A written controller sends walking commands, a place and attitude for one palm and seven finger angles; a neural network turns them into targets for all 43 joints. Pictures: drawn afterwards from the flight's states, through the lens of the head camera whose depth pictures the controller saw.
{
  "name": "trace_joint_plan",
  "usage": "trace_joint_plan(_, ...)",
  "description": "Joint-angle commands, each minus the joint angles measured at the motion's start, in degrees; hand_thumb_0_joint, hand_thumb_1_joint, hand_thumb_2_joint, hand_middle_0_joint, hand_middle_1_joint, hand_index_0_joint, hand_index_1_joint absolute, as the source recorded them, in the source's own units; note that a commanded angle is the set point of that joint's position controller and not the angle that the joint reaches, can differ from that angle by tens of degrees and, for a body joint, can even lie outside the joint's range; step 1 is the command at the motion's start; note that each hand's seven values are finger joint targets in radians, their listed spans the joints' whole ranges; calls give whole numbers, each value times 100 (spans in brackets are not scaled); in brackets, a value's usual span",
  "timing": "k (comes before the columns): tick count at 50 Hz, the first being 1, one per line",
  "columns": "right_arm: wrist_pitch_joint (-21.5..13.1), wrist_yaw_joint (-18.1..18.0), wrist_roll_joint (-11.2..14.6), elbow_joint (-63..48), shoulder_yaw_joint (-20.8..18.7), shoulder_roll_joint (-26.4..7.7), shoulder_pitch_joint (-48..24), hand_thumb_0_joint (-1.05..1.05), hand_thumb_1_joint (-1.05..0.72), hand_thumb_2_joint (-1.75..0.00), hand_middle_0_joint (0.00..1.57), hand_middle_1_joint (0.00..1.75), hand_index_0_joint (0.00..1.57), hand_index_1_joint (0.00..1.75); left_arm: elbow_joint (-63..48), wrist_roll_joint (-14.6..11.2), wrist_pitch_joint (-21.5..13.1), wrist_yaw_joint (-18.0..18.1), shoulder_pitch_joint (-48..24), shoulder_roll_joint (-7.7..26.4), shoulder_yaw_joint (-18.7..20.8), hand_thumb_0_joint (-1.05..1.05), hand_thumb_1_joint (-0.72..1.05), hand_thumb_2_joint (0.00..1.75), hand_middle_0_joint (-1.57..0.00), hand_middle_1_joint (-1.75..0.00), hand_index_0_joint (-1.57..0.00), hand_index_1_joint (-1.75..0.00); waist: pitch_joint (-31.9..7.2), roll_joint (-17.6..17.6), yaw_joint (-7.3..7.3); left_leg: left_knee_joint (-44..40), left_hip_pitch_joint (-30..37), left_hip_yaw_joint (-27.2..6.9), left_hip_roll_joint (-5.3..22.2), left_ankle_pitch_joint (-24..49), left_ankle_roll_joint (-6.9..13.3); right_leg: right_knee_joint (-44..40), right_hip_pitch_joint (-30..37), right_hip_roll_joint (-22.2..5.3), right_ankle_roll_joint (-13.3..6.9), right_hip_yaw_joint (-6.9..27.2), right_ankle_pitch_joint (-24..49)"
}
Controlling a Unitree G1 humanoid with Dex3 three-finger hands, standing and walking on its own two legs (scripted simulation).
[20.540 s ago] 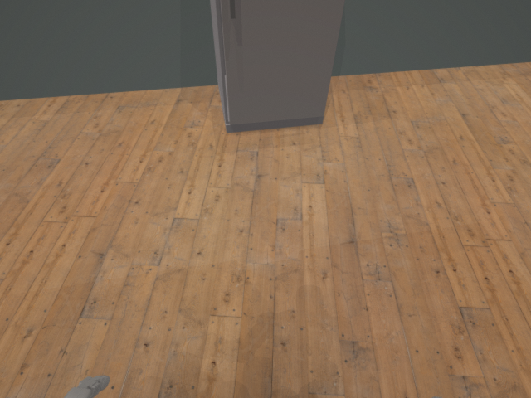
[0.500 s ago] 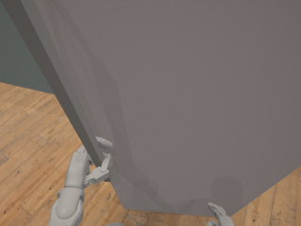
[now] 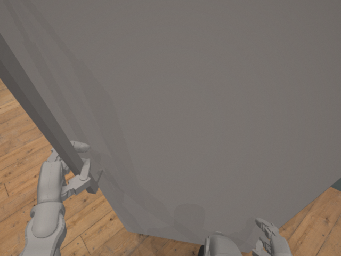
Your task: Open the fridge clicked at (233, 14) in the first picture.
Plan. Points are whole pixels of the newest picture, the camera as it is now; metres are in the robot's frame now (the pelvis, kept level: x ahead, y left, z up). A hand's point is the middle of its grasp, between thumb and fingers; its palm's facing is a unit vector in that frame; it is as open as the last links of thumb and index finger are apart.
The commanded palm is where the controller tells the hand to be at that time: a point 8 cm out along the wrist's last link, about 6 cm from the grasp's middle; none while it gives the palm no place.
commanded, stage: walk backward, drawing the door open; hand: left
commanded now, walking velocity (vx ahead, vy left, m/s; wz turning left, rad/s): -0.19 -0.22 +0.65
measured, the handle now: (55, 117) +0.31 +0.21 +0.22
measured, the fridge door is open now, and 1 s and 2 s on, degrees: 26 69 87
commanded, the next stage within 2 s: stop walking and hold the door back in 1.30 s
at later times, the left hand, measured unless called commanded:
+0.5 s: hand out of the picture +0.07 +0.16 +0.09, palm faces +0.64 -0.66 -0.40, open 6.2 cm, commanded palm +0.01 +0.18 +0.09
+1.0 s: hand out of the picture -0.10 +0.05 +0.09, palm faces +0.80 -0.42 -0.42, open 6.1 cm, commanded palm -0.16 +0.05 +0.09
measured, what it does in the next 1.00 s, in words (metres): steps to the right, turning left: right foot, then left foot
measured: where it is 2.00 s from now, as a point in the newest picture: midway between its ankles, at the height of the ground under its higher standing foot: outside the picture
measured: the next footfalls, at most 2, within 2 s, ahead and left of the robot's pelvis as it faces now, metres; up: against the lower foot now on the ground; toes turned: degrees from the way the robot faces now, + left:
right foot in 0.26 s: -0.01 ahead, -0.23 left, +0.00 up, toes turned +6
left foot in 0.60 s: -0.02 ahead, -0.05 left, +0.00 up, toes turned +29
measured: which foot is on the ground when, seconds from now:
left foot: down 0.00-0.26, up 0.28-0.58, down 0.60-0.92, up 0.94-1.00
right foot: up 0.00-0.24, down 0.26-0.60, up 0.62-0.90, down 0.92-1.00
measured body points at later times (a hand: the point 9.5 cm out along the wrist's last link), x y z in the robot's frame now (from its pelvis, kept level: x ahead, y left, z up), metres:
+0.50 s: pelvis -0.04 -0.17 +0.04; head +0.00 -0.17 +0.48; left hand +0.04 +0.19 +0.11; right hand +0.16 -0.36 -0.08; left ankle -0.04 -0.05 -0.64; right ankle -0.05 -0.24 -0.70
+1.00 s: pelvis -0.12 -0.30 +0.03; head -0.08 -0.30 +0.48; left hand -0.15 +0.07 +0.11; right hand +0.15 -0.38 -0.07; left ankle -0.15 -0.15 -0.61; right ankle -0.05 -0.39 -0.70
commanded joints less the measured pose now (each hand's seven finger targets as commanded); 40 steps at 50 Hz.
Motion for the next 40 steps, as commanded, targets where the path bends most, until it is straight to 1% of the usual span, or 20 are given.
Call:
trace_joint_plan(1,-318,-91,-94,-781,-374,-873,-903,0,-90,-90,20,30,20,30,-1761,319,-1035,31,-441,1554,900,0,90,90,-45,-140,-45,-140,-1086,523,410,-3808,169,-4735,2540,15,1038,3582,-288,163,469,1960,184)
trace_joint_plan(2,-346,37,-42,-791,-465,-887,-658,0,-90,-90,20,30,20,30,-1309,140,-914,-60,17,834,412,0,90,90,-45,-140,-45,-140,-764,770,238,-3588,37,-4106,2050,-858,938,3273,-365,450,503,1431,166)
trace_joint_plan(3,-427,112,-59,-775,-447,-869,-837,0,-90,-90,20,30,20,30,-1561,161,-810,-71,-669,1068,528,0,90,90,-45,-140,-45,-140,-569,1689,208,-3322,76,-3543,1573,-828,795,3125,-770,463,440,1298,-122)
trace_joint_plan(4,-456,93,-69,-512,-323,-735,-775,0,-90,-90,20,30,20,30,-1416,151,-767,-40,-758,909,352,0,90,90,-45,-140,-45,-140,-133,1785,136,-3117,237,-3008,1250,-139,549,2583,-753,418,407,1184,-140)
trace_joint_plan(6,-508,30,-51,-370,-278,-691,-369,0,-90,-90,20,30,20,30,-1051,68,-792,160,-368,1087,683,0,90,90,-45,-140,-45,-140,-824,1567,289,-2971,791,-2087,710,866,274,488,632,765,314,666,-560)
trace_joint_plan(10,-736,-51,-83,-279,-215,-625,-318,0,-90,-90,20,30,20,30,-744,-77,-929,269,-20,1146,838,0,90,90,-45,-140,-45,-140,-1198,1727,296,-2584,723,-1612,339,2140,131,-2623,2491,1005,139,205,-471)
trace_joint_plan(11,-746,-45,-71,-227,-230,-567,-338,0,-90,-90,20,30,20,30,-769,-84,-968,243,20,1311,944,0,90,90,-45,-140,-45,-140,-1199,1228,308,-2072,408,-1312,107,2137,-21,-3074,2938,719,51,378,364)
trace_joint_plan(13,-743,-32,-1,-263,-204,-214,-603,0,-90,-90,20,30,20,30,-934,-88,-1037,211,32,2069,1447,0,90,90,-45,-140,-45,-140,-958,-1490,432,853,-1258,-399,-540,334,-432,-3100,3169,-1197,-748,1768,3032)
trace_joint_plan(14,-874,-79,59,-336,-192,-277,-889,0,-90,-90,20,30,20,30,-1071,-109,-1040,261,-172,2089,1498,0,90,90,-45,-140,-45,-140,-923,-1748,422,2656,-1999,-537,-530,-176,-363,-2723,2797,-1949,-1046,2446,5072)
trace_joint_plan(15,-970,-21,-6,-312,-152,-273,-737,0,-90,-90,20,30,20,30,-923,-103,-1043,308,16,2181,1771,0,90,90,-45,-140,-45,-140,-946,-1479,441,3476,-2300,-676,-336,-105,-377,-2456,2871,-2096,-1210,2302,5858)
trace_joint_plan(16,-917,-79,30,-135,-316,-418,-434,0,-90,-90,20,30,20,30,-235,-165,-961,236,616,1751,1572,0,90,90,-45,-140,-45,-140,-1161,-1690,354,3585,-2069,-781,-289,152,-416,-2297,3146,-1694,-1044,1717,5568)
trace_joint_plan(18,-859,-121,20,-199,-273,-448,-490,0,-90,-90,20,30,20,30,-246,-133,-1044,146,322,1830,1539,0,90,90,-45,-140,-45,-140,-780,-1698,362,2934,-2059,-199,-154,442,-503,-2112,3465,-1310,-953,1016,5446)
trace_joint_plan(26,-729,-211,-102,-436,-122,-427,-563,0,-90,-90,20,30,20,30,-947,-130,-1172,305,604,1712,1470,0,90,90,-45,-140,-45,-140,-733,-1191,400,-130,-132,562,-82,1013,-218,-1950,3004,-1342,-877,508,4804)
trace_joint_plan(28,-711,-232,-70,-403,-174,-521,-427,0,-90,-90,20,30,20,30,-1141,-167,-1165,357,670,1733,1447,0,90,90,-45,-140,-45,-140,-1033,-525,192,-1622,1102,545,-106,2340,-185,-820,2461,-1046,-554,230,3873)
trace_joint_plan(29,-720,-249,-55,-433,-210,-603,-381,0,-90,-90,20,30,20,30,-1393,-173,-1219,387,716,1657,1349,0,90,90,-45,-140,-45,-140,-1395,228,146,-2260,2079,-521,604,4616,115,497,1816,-540,-138,100,2190)
trace_joint_plan(30,-811,-233,-74,-474,-276,-738,-480,0,-90,-90,20,30,20,30,-1639,-167,-1313,403,946,1628,1347,0,90,90,-45,-140,-45,-140,-1537,1803,371,-2498,2521,-2974,2254,7850,874,1835,840,340,300,465,-1567)
trace_joint_plan(31,-828,-137,-143,-346,-204,-594,-387,0,-90,-90,20,30,20,30,-1673,96,-1419,406,1122,1778,1489,0,90,90,-45,-140,-45,-140,-1468,1523,398,-2457,2403,-3466,2476,7947,1261,2231,571,336,292,1245,-1980)
trace_joint_plan(32,-786,-73,-101,-316,-228,-690,-419,0,-90,-90,20,30,20,30,-1468,129,-1401,415,1313,1730,1506,0,90,90,-45,-140,-45,-140,-1200,944,333,-2591,1963,-3192,2351,6735,1254,2155,478,336,286,1352,-1592)
trace_joint_plan(37,-734,-61,54,-158,-286,-768,-544,0,-90,-90,20,30,20,30,-1055,-25,-1057,399,417,1538,1234,0,90,90,-45,-140,-45,-140,-731,1133,267,-2861,155,-1520,1192,2791,678,908,1921,444,254,878,-627)
trace_joint_plan(40,-675,-81,84,-298,-215,-781,-531,0,-90,-90,20,30,20,30,-651,-124,-954,409,176,1513,1169,0,90,90,-45,-140,-45,-140,-398,1302,303,-3642,-767,-1505,1010,250,554,112,2632,727,160,474,-889)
